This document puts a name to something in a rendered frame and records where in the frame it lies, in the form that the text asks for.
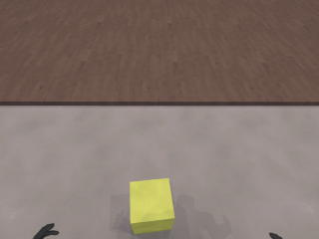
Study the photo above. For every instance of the left robot hand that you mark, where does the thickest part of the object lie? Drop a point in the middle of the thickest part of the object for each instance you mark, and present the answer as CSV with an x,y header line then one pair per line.
x,y
46,231

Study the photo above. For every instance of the carton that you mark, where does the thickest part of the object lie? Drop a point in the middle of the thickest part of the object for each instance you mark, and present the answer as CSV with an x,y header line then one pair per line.
x,y
151,208

